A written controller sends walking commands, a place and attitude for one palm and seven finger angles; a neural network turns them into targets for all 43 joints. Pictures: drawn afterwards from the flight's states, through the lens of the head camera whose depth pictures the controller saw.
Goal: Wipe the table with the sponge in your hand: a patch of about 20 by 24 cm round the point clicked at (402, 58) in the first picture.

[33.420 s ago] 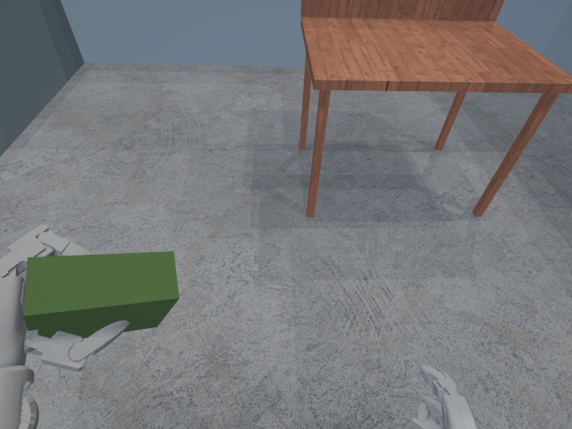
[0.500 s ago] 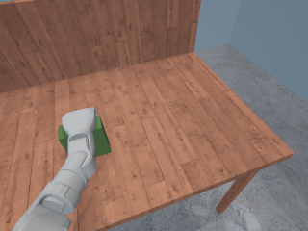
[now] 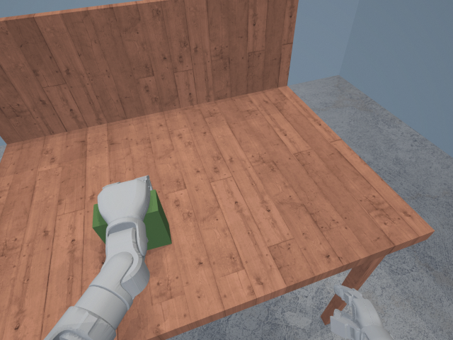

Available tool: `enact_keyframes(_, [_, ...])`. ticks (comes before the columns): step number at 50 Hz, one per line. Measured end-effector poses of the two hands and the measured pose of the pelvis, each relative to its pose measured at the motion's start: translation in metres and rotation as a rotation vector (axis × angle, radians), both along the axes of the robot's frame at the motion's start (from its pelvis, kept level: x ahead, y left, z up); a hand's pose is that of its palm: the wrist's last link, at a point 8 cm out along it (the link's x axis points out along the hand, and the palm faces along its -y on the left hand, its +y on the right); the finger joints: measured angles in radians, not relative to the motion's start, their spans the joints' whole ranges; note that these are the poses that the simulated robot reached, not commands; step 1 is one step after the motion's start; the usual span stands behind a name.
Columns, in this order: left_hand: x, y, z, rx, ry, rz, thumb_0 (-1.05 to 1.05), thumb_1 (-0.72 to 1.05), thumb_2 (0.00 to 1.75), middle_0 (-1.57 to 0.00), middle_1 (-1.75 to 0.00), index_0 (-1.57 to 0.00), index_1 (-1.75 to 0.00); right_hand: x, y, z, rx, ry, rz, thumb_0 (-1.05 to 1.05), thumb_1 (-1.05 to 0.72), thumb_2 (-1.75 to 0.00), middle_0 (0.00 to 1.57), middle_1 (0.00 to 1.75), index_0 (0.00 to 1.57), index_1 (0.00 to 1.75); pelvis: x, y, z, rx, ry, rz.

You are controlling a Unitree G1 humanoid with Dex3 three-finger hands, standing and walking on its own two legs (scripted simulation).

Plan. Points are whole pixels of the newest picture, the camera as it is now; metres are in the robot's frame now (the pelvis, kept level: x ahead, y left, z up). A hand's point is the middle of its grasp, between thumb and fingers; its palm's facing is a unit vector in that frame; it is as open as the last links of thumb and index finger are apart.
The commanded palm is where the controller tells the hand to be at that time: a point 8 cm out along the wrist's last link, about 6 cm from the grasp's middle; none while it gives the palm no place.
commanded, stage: wipe back along the middle lane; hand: left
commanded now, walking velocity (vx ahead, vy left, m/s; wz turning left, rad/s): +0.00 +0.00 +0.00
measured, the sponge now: (138, 230) +0.32 +0.23 -0.01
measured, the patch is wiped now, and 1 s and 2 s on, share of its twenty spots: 0.60 0.75 0.80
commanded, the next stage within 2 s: slide across to the third lane in 0.52 s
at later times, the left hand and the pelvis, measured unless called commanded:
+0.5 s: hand (142, 238) +0.28 +0.19 +0.04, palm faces +0.04 -0.07 -1.00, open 9.8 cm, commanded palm +0.22 +0.17 +0.08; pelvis -0.01 -0.01 +0.00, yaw -1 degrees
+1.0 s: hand (149, 243) +0.27 +0.17 +0.04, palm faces -0.01 -0.08 -1.00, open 9.7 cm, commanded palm +0.23 +0.14 +0.09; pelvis -0.02 -0.02 +0.00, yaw +0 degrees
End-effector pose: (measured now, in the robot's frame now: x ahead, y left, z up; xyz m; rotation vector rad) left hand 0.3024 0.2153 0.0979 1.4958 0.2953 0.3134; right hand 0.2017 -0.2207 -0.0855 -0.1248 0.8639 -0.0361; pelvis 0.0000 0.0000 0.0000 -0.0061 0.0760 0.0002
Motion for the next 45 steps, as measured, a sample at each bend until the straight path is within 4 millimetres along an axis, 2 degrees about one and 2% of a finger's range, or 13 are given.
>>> enact_keyframes(29, [-0.055, -0.033, 0.0, -0.028, -0.017, -0.02, 0.03, -0.45, 1.08, -0.65, -1.49, -0.72, -1.41, -0.004, -0.006, 0.001, 0.064, -0.046, 0.026, 0.01, -0.9, -0.9, 0.2, 0.3, 0.18, 0.29, -0.013, -0.016, -0.002, 0.014, -0.051, -0.014])
enact_keyframes(45, [-0.054, -0.039, 0.001, -0.036, 0.023, -0.028, 0.01, -0.46, 1.08, -0.68, -1.47, -0.75, -1.39, -0.002, -0.014, 0.006, 0.043, -0.083, 0.026, 0.01, -0.9, -0.9, 0.2, 0.3, 0.2, 0.3, -0.018, -0.023, -0.001, 0.015, -0.064, -0.008])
